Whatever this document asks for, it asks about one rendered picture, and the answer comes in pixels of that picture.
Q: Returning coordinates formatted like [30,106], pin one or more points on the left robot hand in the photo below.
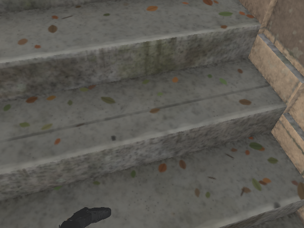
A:
[86,216]

